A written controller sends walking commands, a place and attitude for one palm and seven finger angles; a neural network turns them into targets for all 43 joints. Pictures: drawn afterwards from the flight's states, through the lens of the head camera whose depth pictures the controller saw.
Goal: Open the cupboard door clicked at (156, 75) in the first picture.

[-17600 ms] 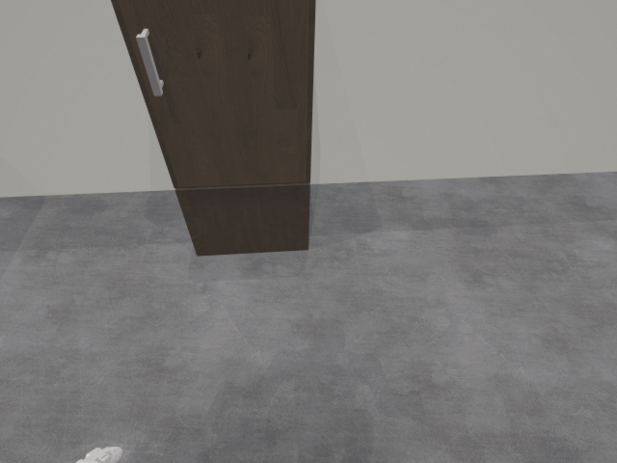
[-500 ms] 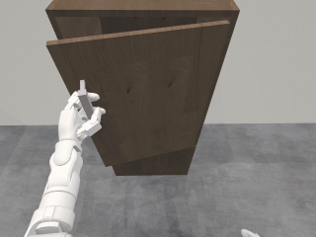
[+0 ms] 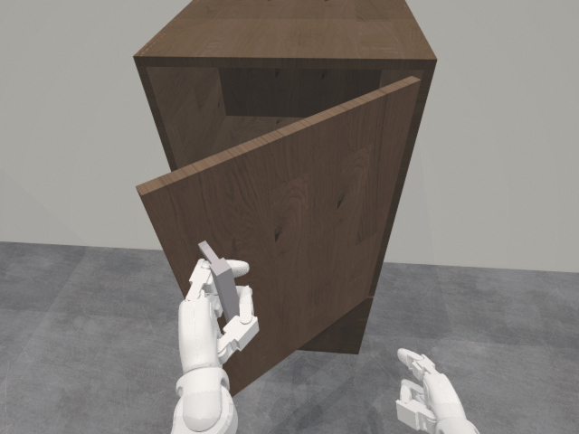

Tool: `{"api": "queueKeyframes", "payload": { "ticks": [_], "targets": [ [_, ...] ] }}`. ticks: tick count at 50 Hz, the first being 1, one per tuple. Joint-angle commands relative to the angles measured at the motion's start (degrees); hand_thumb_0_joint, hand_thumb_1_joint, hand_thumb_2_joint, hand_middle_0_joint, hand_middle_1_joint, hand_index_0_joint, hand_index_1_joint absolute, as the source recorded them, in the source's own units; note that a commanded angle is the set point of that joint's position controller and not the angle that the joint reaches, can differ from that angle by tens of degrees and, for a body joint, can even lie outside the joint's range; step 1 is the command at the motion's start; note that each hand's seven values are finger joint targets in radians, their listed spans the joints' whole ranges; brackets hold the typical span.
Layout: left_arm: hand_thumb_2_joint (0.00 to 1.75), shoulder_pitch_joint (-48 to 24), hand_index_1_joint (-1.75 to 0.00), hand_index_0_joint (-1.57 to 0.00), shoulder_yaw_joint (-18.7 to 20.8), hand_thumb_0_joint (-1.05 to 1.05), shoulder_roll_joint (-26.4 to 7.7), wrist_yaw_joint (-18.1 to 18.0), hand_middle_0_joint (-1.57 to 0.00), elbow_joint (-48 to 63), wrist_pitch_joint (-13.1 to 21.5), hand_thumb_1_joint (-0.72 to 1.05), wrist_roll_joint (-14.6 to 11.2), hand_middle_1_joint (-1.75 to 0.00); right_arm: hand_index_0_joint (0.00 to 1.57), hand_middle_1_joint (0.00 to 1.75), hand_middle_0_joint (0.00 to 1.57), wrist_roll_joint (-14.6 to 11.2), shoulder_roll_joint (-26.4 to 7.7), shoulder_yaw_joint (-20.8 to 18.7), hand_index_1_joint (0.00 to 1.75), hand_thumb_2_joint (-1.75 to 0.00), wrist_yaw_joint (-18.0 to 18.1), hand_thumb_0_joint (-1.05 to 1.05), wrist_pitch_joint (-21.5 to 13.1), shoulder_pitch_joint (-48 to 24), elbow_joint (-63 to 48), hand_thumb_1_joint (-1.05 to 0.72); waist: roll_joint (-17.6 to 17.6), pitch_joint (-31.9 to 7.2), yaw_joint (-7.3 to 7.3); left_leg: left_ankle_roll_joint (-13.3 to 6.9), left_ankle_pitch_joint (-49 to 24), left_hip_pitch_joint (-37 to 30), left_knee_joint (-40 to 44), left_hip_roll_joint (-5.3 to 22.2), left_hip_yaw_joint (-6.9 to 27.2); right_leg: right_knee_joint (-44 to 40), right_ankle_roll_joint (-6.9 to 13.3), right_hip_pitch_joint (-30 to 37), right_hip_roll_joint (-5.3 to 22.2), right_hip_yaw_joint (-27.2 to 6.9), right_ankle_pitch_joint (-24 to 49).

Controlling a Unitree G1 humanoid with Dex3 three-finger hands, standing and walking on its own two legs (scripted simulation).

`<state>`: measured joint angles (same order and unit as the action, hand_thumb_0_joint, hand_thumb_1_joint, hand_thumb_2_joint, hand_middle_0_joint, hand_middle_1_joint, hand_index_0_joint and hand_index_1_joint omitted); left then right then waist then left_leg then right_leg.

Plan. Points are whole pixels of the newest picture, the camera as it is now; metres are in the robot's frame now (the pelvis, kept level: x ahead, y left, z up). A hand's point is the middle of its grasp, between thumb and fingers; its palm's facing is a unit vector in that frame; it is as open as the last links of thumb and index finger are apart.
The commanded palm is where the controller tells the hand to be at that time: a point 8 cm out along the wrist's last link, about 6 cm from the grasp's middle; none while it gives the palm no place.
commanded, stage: open thumb and fingers to let go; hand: left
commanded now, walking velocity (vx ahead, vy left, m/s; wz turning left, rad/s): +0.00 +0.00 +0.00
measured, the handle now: (221, 289) +0.29 +0.11 +0.09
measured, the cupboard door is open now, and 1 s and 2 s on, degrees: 41 37 42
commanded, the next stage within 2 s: slide the hand sideways off the handle in 0.90 s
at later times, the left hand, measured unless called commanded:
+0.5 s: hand (242, 321) +0.24 +0.07 +0.09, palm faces +0.34 -0.94 +0.02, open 10.6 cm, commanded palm +0.19 +0.11 +0.09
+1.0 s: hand (238, 314) +0.25 +0.08 +0.09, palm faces +0.28 -0.96 +0.01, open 15.7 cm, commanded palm +0.20 +0.10 +0.09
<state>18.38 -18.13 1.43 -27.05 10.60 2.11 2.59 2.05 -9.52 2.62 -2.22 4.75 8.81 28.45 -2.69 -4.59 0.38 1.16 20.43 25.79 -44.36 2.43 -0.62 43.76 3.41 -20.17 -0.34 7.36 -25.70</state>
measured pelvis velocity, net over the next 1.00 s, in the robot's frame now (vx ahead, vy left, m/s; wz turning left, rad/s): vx -0.01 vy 0.01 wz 0.00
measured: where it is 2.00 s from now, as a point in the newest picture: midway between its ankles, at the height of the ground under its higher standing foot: outside the picture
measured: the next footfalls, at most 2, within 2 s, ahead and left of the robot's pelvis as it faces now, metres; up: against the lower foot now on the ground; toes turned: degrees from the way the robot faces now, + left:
none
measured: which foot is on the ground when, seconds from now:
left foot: down 0.00-1.00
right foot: down 0.00-1.00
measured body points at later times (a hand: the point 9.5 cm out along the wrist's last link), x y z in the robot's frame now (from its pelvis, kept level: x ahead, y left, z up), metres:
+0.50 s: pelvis +0.00 -0.01 +0.00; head -0.01 -0.04 +0.45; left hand +0.22 +0.12 +0.09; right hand +0.18 -0.23 -0.09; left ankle +0.03 +0.13 -0.71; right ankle -0.02 -0.08 -0.71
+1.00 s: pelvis -0.01 +0.01 -0.01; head -0.01 +0.00 +0.44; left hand +0.23 +0.13 +0.09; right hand +0.19 -0.19 -0.08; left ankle +0.03 +0.13 -0.71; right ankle -0.02 -0.07 -0.71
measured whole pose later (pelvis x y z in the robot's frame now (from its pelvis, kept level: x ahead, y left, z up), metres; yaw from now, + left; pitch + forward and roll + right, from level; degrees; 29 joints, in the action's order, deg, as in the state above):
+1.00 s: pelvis -0.01 +0.01 -0.01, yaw +0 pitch +2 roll -1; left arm 15.6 -17.6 2.1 -28.8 9.7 2.5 3.0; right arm 2.2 -10.3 2.3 -1.9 3.0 10.3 28.6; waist -2.5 -4.4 0.0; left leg 0.4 21.2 28.3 -46.9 1.8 -0.5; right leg 46.1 2.8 -22.5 0.2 7.1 -26.2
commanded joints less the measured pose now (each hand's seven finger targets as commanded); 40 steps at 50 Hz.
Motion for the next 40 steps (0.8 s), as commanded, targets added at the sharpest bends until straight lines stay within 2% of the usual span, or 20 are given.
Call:
{"api": "queueKeyframes", "payload": {
  "ticks": [1, 3, 4, 5, 7, 10, 11, 13, 14, 15, 17, 18, 21, 24, 26, 29, 32, 35, 38, 40],
  "targets": [
    [0.90, -3.4, -1.35, -0.40, 0.5, 0.00, 8.4, -1.6, -0.40, 15.3, 2.9, 0.90, -0.5, -1.35, 0.20, 0.30, 0.20, -0.2, -5.5, -2.1, 0.30, -0.90, 0.6, 0.00, -3.0, -8.8, -9.1, -0.90, 6.4, -4.0, -0.94, -2.4, -9.3, -6.2, 2.7, -3.1, 1.2, -11.5, -2.7, -1.6, 1.8, -6.1, 18.4],
    [0.90, -8.0, -1.35, -0.40, 2.0, 0.00, 8.0, -2.8, -0.40, 12.9, 3.2, 0.90, -0.4, -1.35, 0.20, 0.30, 0.20, 0.2, -5.5, -2.0, 0.30, -0.90, 1.2, 0.00, -3.4, -9.2, -8.4, -0.90, 7.5, -3.1, -0.60, -2.4, -7.6, -5.5, 1.7, -3.6, 1.4, -13.0, -3.2, -3.2, 2.4, -7.6, 15.2],
    [0.90, -13.8, -1.35, -0.40, 3.4, 0.00, 6.7, -3.6, -0.40, 11.0, 3.6, 0.90, -0.3, -1.35, 0.20, 0.30, 0.20, 0.4, -5.5, -1.7, 0.30, -0.90, 1.7, 0.00, -3.4, -9.3, -7.4, -0.90, 8.8, -1.4, 0.26, -2.4, -6.0, -4.5, 1.3, -3.9, 1.7, -14.2, -3.5, -4.7, 3.0, -8.8, 12.2],
    [0.87, -14.7, -1.34, -0.40, 4.6, 0.00, 5.9, -4.0, -0.40, 10.7, 4.0, 0.83, -0.2, -1.34, 0.20, 0.30, 0.20, 0.4, -5.3, -2.0, 0.30, -0.90, 2.0, 0.00, -3.6, -9.4, -7.1, -0.90, 8.5, -1.3, -0.32, -2.3, -5.7, -4.7, 1.1, -4.0, 1.8, -15.5, -3.5, -4.4, 3.4, -10.3, 10.2],
    [0.81, -12.0, -1.33, -0.38, 4.6, 0.00, 6.0, -3.7, -0.38, 10.0, 4.6, 0.69, 0.1, -1.33, 0.20, 0.30, 0.20, 0.7, -5.2, -2.2, 0.30, -0.90, 2.3, 0.00, -3.9, -8.9, -7.3, -0.90, 8.2, -4.9, -1.29, -2.3, -7.2, -4.9, 1.5, -4.1, 1.7, -14.9, -3.6, -2.1, 4.0, -11.3, 13.7],
    [0.72, -9.6, -1.30, -0.37, 4.1, 0.00, 5.7, -2.2, -0.37, 10.0, 5.6, 0.48, 0.4, -1.30, 0.20, 0.30, 0.20, 0.5, -5.5, -2.6, 0.30, -0.90, 2.3, 0.00, -4.0, -6.8, -7.6, -0.90, 8.8, -6.2, -1.25, -2.4, -9.3, -4.9, 2.4, -3.9, 1.8, -13.7, -4.0, 0.4, 4.1, -11.1, 19.8],
    [0.69, -9.5, -1.30, -0.36, 3.3, 0.00, 6.1, -1.6, -0.36, 10.7, 6.1, 0.41, 0.5, -1.30, 0.20, 0.30, 0.20, 0.5, -5.6, -2.7, 0.30, -0.90, 2.2, 0.00, -4.1, -6.7, -7.8, -0.90, 7.2, -6.7, -1.11, -2.4, -9.7, -5.2, 2.5, -3.8, 1.6, -12.9, -4.0, 0.2, 4.2, -10.9, 21.5],
    [0.63, -7.8, -1.28, -0.35, 2.8, 0.00, 6.1, -0.6, -0.35, 11.2, 7.0, 0.27, 0.7, -1.28, 0.20, 0.30, 0.20, 0.3, -5.8, -2.9, 0.30, -0.90, 2.0, 0.00, -4.2, -5.5, -8.0, -0.90, 8.5, -6.8, -0.62, -2.6, -10.5, -5.0, 2.6, -3.6, 1.7, -11.9, -4.2, 0.8, 4.1, -10.3, 24.7],
    [0.60, -6.6, -1.27, -0.35, 2.4, 0.00, 6.2, -0.1, -0.35, 12.1, 7.3, 0.20, 0.8, -1.27, 0.20, 0.30, 0.20, 0.4, -6.0, -3.0, 0.30, -0.90, 1.9, 0.00, -4.3, -5.4, -8.3, -0.90, 7.2, -7.5, -0.81, -2.6, -11.0, -5.0, 2.5, -3.7, 1.6, -11.3, -4.3, 1.1, 4.2, -10.4, 26.3],
    [0.57, -4.8, -1.27, -0.35, 2.3, 0.00, 6.0, 0.3, -0.35, 11.6, 7.4, 0.13, 0.8, -1.27, 0.20, 0.30, 0.20, 0.3, -6.1, -3.1, 0.30, -0.90, 1.8, 0.00, -4.4, -4.9, -8.4, -0.90, 8.2, -7.1, -0.62, -2.7, -11.1, -4.9, 2.6, -3.5, 1.8, -11.0, -4.2, 1.2, 4.0, -9.8, 27.3],
    [0.51, -4.4, -1.25, -0.33, 2.0, 0.00, 6.2, 0.6, -0.33, 13.5, 7.9, -0.01, 0.5, -1.25, 0.20, 0.30, 0.20, 0.2, -6.2, -3.1, 0.30, -0.90, 1.7, 0.00, -4.5, -4.9, -9.1, -0.90, 7.0, -7.5, -0.74, -2.7, -11.3, -5.1, 2.6, -3.5, 1.5, -10.4, -4.2, 1.1, 3.8, -9.4, 27.7],
    [0.48, -4.5, -1.24, -0.33, 2.0, 0.00, 6.0, 0.6, -0.33, 13.8, 8.1, -0.08, 0.4, -1.24, 0.20, 0.30, 0.20, 0.3, -6.2, -3.1, 0.30, -0.90, 1.7, 0.00, -4.6, -4.5, -9.2, -0.90, 8.1, -7.7, -0.61, -2.7, -11.2, -4.8, 2.4, -3.6, 1.7, -10.1, -4.3, 1.2, 3.8, -9.3, 28.2],
    [0.39, -5.2, -1.22, -0.32, 3.5, 0.00, 4.7, 0.2, -0.32, 13.3, 8.4, -0.29, 0.2, -1.22, 0.20, 0.30, 0.20, 0.2, -6.2, -3.1, 0.30, -0.90, 2.1, 0.00, -4.7, -5.0, -9.1, -0.90, 8.0, -6.1, -0.60, -2.7, -9.9, -4.2, 2.1, -3.7, 1.5, -10.9, -4.1, -0.1, 3.8, -9.8, 24.3],
    [0.30, -6.7, -1.20, -0.30, 1.9, 0.00, 6.5, -0.5, -0.30, 13.3, 8.9, -0.50, 0.6, -1.20, 0.20, 0.30, 0.20, 0.3, -6.3, -3.1, 0.30, -0.90, 2.1, 0.00, -5.4, -5.0, -9.4, -0.90, 8.1, -6.2, -0.27, -2.9, -9.0, -4.7, 1.7, -3.7, 1.5, -11.0, -3.9, -2.0, 3.4, -9.1, 20.2],
    [0.30, -6.4, -1.20, -0.30, 1.6, 0.00, 6.3, -0.5, -0.30, 13.6, 9.1, -0.50, 0.8, -1.20, 0.20, 0.30, 0.20, 0.3, -6.3, -3.2, 0.30, -0.90, 2.0, 0.00, -5.8, -4.7, -9.4, -0.90, 7.7, -6.8, -0.44, -2.9, -9.5, -4.9, 1.6, -3.6, 1.7, -10.4, -3.7, -2.0, 3.2, -8.8, 20.5],
    [0.30, -6.1, -1.05, -0.27, 0.0, 0.00, 7.7, -0.4, -0.27, 13.8, 9.1, -0.50, 0.9, -1.05, 0.20, 0.30, 0.20, 0.2, -6.4, -3.1, 0.30, -0.90, 1.9, 0.00, -6.2, -4.5, -9.7, -0.90, 7.5, -7.1, -0.26, -3.0, -9.7, -5.0, 1.5, -3.6, 1.6, -9.7, -3.6, -2.5, 2.9, -8.0, 20.9],
    [0.30, -9.2, -0.90, -0.25, -1.3, 0.00, 8.4, -0.8, -0.25, 12.8, 8.3, -0.50, 1.4, -0.90, 0.20, 0.30, 0.20, 0.0, -6.6, -3.0, 0.30, -0.90, 1.8, 0.00, -6.2, -4.6, -9.5, -0.90, 6.9, -6.1, 0.33, -3.1, -8.9, -5.3, 1.7, -3.3, 1.8, -9.4, -3.1, -4.2, 2.3, -6.9, 17.1],
    [0.30, -9.7, -0.75, -0.22, -0.6, 0.00, 8.0, -1.4, -0.22, 12.5, 7.5, -0.50, 1.3, -0.75, 0.20, 0.30, 0.20, 0.0, -6.6, -3.0, 0.30, -0.90, 1.8, 0.00, -6.1, -4.7, -9.3, -0.90, 6.8, -6.8, -0.12, -3.0, -9.4, -5.7, 1.8, -3.2, 1.9, -9.2, -2.7, -4.0, 1.8, -6.3, 16.5],
    [0.30, -9.1, -0.60, -0.20, -2.4, 0.00, 10.2, -1.6, -0.20, 12.8, 6.5, -0.50, 1.7, -0.60, 0.20, 0.30, 0.20, -0.1, -6.4, -3.0, 0.30, -0.90, 1.4, 0.00, -5.9, -4.9, -9.7, -0.90, 5.1, -8.0, -0.32, -2.9, -10.8, -6.4, 2.1, -2.9, 1.9, -7.6, -2.3, -4.0, 1.3, -5.0, 17.9],
    [0.30, -7.7, -0.50, -0.18, -2.7, 0.00, 10.5, -1.6, -0.18, 12.5, 5.8, -0.50, 1.8, -0.50, 0.20, 0.30, 0.20, -0.2, -6.4, -3.0, 0.30, -0.90, 1.1, 0.00, -5.9, -4.8, -9.8, -0.90, 6.2, -7.9, -0.45, -2.9, -11.2, -6.3, 2.2, -2.6, 2.1, -7.4, -2.0, -3.7, 0.9, -4.2, 17.9]
  ]
}}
